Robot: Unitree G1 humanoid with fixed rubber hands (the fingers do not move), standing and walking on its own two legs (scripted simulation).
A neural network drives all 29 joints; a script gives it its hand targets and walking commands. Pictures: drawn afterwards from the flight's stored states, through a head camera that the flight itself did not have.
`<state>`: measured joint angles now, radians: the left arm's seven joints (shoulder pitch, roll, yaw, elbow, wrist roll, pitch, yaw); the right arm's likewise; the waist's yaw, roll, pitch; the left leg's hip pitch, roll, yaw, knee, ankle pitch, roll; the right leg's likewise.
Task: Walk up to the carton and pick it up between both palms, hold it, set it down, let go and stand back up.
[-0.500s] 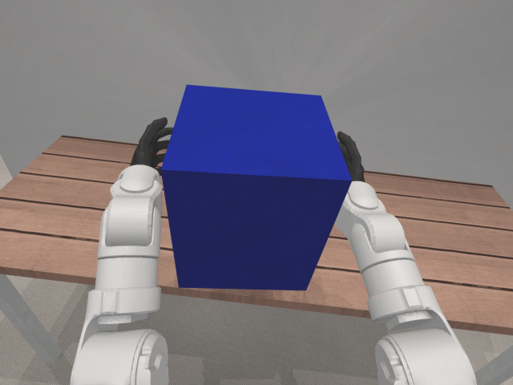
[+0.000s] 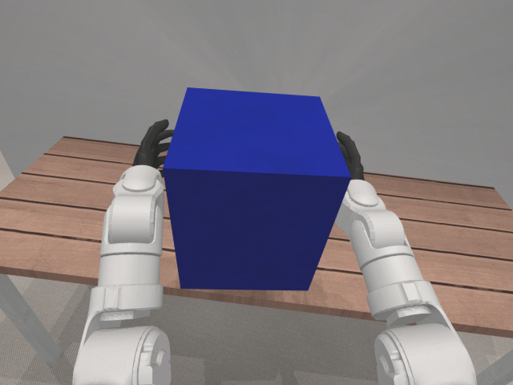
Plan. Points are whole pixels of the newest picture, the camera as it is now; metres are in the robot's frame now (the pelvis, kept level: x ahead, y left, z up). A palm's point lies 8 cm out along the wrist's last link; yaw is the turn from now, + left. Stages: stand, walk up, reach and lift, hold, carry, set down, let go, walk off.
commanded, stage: hold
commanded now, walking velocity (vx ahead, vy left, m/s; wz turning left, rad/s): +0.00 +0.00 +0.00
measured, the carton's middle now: (250, 193) +0.38 +0.00 +0.15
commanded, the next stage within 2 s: none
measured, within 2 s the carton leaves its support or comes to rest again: neither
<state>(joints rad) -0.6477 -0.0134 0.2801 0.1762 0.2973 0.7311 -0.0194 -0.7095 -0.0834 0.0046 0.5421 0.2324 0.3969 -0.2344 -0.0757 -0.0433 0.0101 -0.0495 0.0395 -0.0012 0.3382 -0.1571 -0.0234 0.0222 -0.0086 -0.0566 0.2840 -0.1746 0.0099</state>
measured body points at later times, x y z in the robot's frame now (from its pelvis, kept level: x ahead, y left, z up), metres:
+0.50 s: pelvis +0.00 +0.00 +0.00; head -0.05 +0.03 +0.45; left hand +0.37 +0.16 +0.20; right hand +0.38 -0.14 +0.19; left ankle +0.03 +0.13 -0.75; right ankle +0.00 -0.12 -0.75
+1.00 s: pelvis +0.00 +0.00 +0.00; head -0.05 +0.02 +0.45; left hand +0.38 +0.15 +0.20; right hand +0.38 -0.15 +0.20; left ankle +0.03 +0.13 -0.75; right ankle +0.00 -0.12 -0.75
